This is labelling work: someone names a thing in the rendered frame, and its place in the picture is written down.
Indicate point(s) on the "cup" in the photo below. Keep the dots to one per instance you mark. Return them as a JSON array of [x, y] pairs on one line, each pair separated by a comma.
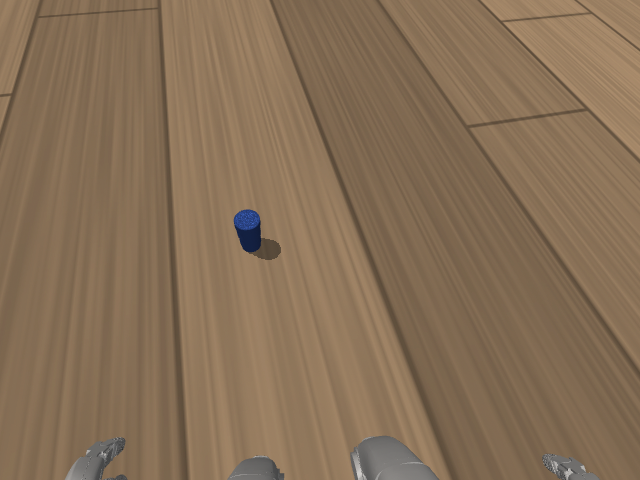
[[247, 223]]

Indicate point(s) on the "right robot hand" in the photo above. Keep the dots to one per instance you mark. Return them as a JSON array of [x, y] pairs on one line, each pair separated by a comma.
[[567, 469]]

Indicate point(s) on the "left robot hand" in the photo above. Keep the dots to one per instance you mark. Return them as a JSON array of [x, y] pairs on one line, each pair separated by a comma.
[[97, 457]]

